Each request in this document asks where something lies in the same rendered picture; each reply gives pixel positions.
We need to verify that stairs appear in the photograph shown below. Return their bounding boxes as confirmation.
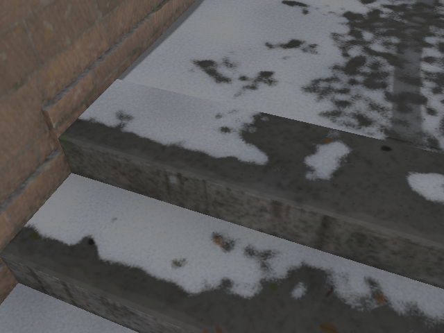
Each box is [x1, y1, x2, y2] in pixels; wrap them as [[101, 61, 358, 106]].
[[0, 138, 444, 333]]

